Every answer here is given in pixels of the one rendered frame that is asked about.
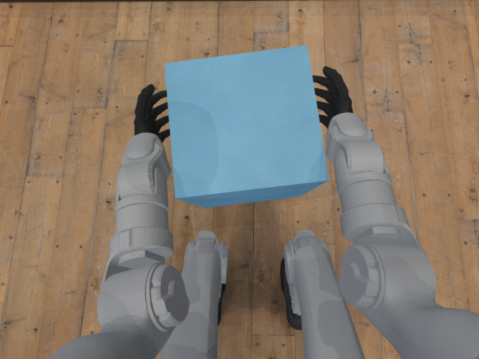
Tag robot left hand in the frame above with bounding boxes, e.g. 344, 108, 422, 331
134, 84, 170, 142

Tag robot right shin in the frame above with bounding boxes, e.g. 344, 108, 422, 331
288, 230, 331, 314

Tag left robot forearm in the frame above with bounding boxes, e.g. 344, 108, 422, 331
97, 132, 174, 323

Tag left robot foot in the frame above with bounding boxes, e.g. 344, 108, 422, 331
218, 283, 225, 325

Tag robot right hand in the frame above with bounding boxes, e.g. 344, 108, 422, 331
312, 67, 353, 129

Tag right robot forearm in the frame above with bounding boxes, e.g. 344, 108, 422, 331
326, 112, 436, 278

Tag carton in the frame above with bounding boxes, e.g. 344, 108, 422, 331
165, 45, 329, 208

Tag left robot upper arm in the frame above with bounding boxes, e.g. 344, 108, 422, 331
48, 262, 189, 359

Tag right robot upper arm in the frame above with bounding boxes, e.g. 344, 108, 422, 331
338, 242, 479, 359

